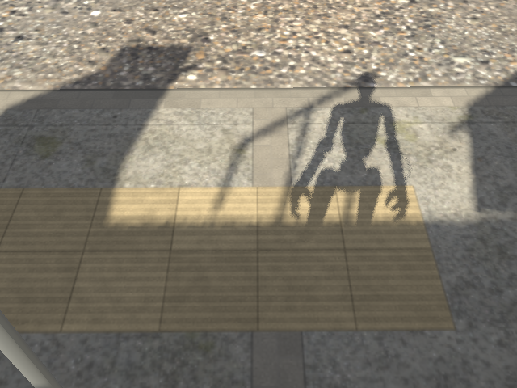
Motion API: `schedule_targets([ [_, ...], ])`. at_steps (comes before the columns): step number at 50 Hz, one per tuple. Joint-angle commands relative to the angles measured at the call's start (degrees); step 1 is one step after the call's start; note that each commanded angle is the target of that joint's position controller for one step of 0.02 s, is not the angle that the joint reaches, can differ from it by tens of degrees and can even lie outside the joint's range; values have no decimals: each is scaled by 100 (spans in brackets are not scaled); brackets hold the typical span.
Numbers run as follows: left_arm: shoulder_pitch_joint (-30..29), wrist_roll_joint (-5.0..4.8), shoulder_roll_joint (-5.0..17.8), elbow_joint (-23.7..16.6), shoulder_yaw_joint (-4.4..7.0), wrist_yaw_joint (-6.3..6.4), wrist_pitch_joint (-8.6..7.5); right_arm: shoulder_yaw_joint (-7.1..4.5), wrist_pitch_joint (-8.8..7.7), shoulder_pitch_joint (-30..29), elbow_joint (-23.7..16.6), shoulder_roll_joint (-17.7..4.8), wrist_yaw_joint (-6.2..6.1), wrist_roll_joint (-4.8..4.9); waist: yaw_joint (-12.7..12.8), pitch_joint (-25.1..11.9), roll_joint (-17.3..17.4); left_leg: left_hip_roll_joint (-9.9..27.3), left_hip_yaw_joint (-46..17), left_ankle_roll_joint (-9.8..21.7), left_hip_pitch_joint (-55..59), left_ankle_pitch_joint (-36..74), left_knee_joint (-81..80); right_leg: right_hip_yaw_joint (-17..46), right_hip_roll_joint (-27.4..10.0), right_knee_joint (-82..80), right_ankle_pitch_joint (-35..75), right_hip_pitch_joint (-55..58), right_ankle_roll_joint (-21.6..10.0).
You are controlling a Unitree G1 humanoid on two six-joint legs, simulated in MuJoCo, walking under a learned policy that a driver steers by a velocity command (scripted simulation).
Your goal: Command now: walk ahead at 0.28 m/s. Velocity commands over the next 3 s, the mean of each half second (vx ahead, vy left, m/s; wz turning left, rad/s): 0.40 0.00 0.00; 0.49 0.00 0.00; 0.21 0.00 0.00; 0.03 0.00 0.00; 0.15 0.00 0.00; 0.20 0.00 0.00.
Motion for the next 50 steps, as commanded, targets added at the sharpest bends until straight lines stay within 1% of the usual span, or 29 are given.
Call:
schedule_targets([
  [1, -609, 64, 29, -749, -28, 121, -177, 25, -123, 948, -157, -115, -214, -13, -453, 173, 667, 827, -1536, 1154, 451, 545, -637, 78, 47, 887, 365, -1596, -424],
  [6, -1384, 104, -349, -1423, -327, 134, -392, 48, -154, 2367, 235, -322, -288, -210, -932, 883, 381, 1696, -2620, 1126, 1318, 1366, -357, 400, -47, 1715, -110, -3958, 306],
  [8, 847, 48, -41, -657, -222, 30, -462, 122, -62, 946, -271, -228, -152, -163, 322, 692, -83, 896, -1281, 876, -1814, 63, 723, -231, 159, 1287, 1045, -757, 96],
  [9, 947, 430, 305, -376, -206, 7, -343, 299, -52, 1145, -467, 307, -197, -144, 22, 946, -294, 468, -589, 375, -1510, -1262, 2514, 1254, -800, -479, 1745, -1845, -157],
  [10, 1140, 401, 887, -528, -53, 63, -372, 344, -64, 835, -854, 299, -280, -102, 363, 311, -1403, -578, 239, 23, -1701, -1583, 4056, 2342, -1345, -1330, 1977, -1159, -840],
  [13, 2092, 225, 318, -249, -297, 145, -453, 453, -218, -1344, -1676, 213, -199, -278, 1418, 387, -506, -6, -1249, -41, -6478, 207, 3751, 4236, -1974, -856, -781, 1930, -1119],
  [17, -705, 252, -1199, -1482, -726, 463, -312, 477, -279, 451, -765, 224, -368, -658, -122, 140, 117, 436, -674, -123, -2272, 3666, 684, 723, -489, 1167, 372, -2032, -124],
  [21, -968, 384, -2, -1617, -642, 347, -607, 330, -184, 2067, -149, 417, 177, -645, -996, 432, -54, -269, 532, -589, 2006, 6303, 1764, -6, 49, 1681, -1021, -5337, 188],
  [23, -2093, -54, 545, -2104, -420, 119, -648, 90, -81, 4949, 502, -63, -15, -931, -2284, 821, 1006, -110, 418, -218, 3145, 3816, 618, 283, 278, 3878, -446, -5606, 752],
  [24, -1879, -470, 438, -1950, -361, 106, -502, -25, 10, 4768, 609, -255, -81, -731, -2288, 1128, 1772, 374, 60, 41, 2548, 3255, -3303, 282, 699, 5112, -2224, -4208, 975],
  [25, -1209, -36, 445, -1606, -318, -115, -479, 101, 32, 4206, 570, 20, 45, -715, -1806, 654, 509, 665, -754, 271, 3235, 2750, -1996, 1580, 836, 6588, -1387, -4017, -124],
  [26, 275, 144, -544, -1507, -333, -233, -533, 205, -140, 3224, 79, -366, 132, -591, -379, -399, 340, 1190, -1789, 1003, 3511, 5811, -199, 2080, 1034, 6315, 134, -4179, -435],
  [27, 960, 228, -505, -1526, -333, -255, -506, 28, -255, 2369, -190, -946, 297, -453, 148, -660, 182, 1554, -2252, 1861, 3508, 6746, 93, 1841, 830, 6556, -78, -5052, -295],
  [28, 536, 325, -82, -1899, -294, -319, -477, -45, -279, 1142, -446, -991, 337, -381, 1, 12, 718, 2228, -3843, 2239, 3280, 3779, -99, 1869, 182, 6529, -86, -7201, 23],
  [29, -328, 504, -181, -1731, -420, -228, -270, 503, -198, -229, -947, 721, 274, -164, -153, 740, -803, 2348, -3152, 1875, 969, 3173, -472, 2028, -916, 2942, 2259, -6796, 373],
  [30, -339, 472, -278, -1488, -418, -129, 2, 645, -138, 46, -684, 775, 243, -106, 31, 543, -607, 1579, -2462, 1824, -1054, 2792, 29, 1153, -945, 2385, 2875, -4709, 448],
  [32, 411, 269, -297, -1088, -556, -327, 29, 547, -137, 918, -573, 225, 229, -223, 246, 388, 504, 674, -1613, 1426, -3561, 1867, 496, -36, -364, 3969, 2984, -1913, 698],
  [34, -603, 652, -70, -1409, -625, -256, -69, 723, -326, 2172, -208, 452, -71, -9, -705, 476, 219, 703, -1862, 1222, -1524, 360, 1257, 420, -689, 1723, 4120, -3916, 744],
  [35, -1195, 414, -78, -1566, -740, -216, -123, 788, -393, 1991, -357, 428, -218, -34, -930, 450, -400, 344, -1390, 914, -2034, -270, 1415, 372, -762, -535, 6057, -2737, 771],
  [37, -1249, 214, 70, -1707, -665, -289, 22, 613, -285, 1367, -454, -681, 116, -318, -463, 677, 463, 528, -1473, 922, -3867, -1120, 946, -239, -290, 396, 4331, -207, 794],
  [39, 1064, 673, 581, -1070, -409, -222, 85, 617, -403, 154, -870, -564, 449, -489, 848, 539, 208, 466, -1007, 597, -4764, -70, 2416, -102, -9, 2173, 4098, 1969, 636],
  [40, 2229, 629, 868, -814, -244, -241, 123, 434, -408, -502, -1004, -1117, 518, -329, 1423, 617, -95, 635, -1085, 219, -3697, 733, 3949, 220, -345, 63, 3931, 2011, 374],
  [41, 2055, 459, 1161, -728, -62, -195, 33, 310, -165, -100, -679, -1220, 436, 229, 1327, 1179, -1129, 94, -1134, 23, -2330, -657, 5620, 200, -547, -4064, 3867, 1222, 109],
  [42, 2523, 602, 1113, -446, 95, -123, 32, 251, -29, 754, -358, -1176, 623, -205, 1122, 304, -851, -533, -1343, 352, -2810, -905, 7398, 505, -599, -2002, 3382, 2857, -312],
  [43, 2833, 415, 1411, -306, 42, -175, -40, 228, -64, 1502, -601, -180, 720, -169, 346, -670, -1357, -865, -1081, 260, -4558, -1306, 8430, 1410, -1001, 261, 6678, 4269, -1120],
  [45, 2246, 494, 1008, -283, -14, -335, -84, 352, -112, 537, -1593, -126, 633, 22, 436, 130, -600, -443, -1190, 98, -7532, -529, 8411, 3811, -2353, -761, 3038, 3856, -2035],
  [47, 734, 534, -681, -495, -593, -264, -282, 490, -195, -584, -1765, 189, 264, -272, -86, 814, 927, 642, -1699, 136, -6951, 2170, 5175, 2652, -1507, -839, 2315, 1391, -1008],
  [49, 434, 264, -885, -475, -726, -77, -361, 547, -2, -129, -1334, 287, 333, -174, -262, 1233, 193, 927, -1105, 97, -4395, 3980, 3109, 1832, -1069, -1339, 2416, -1791, -1219],
  [50, 30, 271, -802, -673, -799, 32, -445, 703, 126, -157, -1323, 530, 501, -432, -445, 883, -306, 851, -784, -25, -2871, 4961, 2967, 1163, -449, -1114, 1713, -2915, -917],
])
